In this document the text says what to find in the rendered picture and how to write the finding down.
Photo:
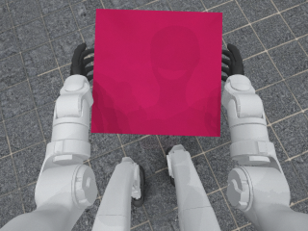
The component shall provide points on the carton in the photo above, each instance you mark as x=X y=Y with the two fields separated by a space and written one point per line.
x=157 y=73

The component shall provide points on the left robot thigh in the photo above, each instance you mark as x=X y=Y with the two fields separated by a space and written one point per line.
x=114 y=212

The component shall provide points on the robot left hand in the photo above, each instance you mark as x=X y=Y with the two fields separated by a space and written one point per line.
x=78 y=63

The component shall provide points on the right robot forearm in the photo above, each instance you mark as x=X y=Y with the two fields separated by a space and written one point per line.
x=250 y=142

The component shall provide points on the robot right upper arm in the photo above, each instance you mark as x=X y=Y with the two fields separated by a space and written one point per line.
x=262 y=194

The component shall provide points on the robot right hand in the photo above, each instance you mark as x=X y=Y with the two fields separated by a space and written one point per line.
x=235 y=63

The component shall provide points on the robot left upper arm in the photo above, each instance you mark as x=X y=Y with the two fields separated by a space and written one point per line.
x=62 y=195

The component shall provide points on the robot right shin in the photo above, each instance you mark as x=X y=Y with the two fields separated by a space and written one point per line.
x=178 y=147

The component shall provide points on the left robot forearm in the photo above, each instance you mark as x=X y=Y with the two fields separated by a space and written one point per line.
x=70 y=128

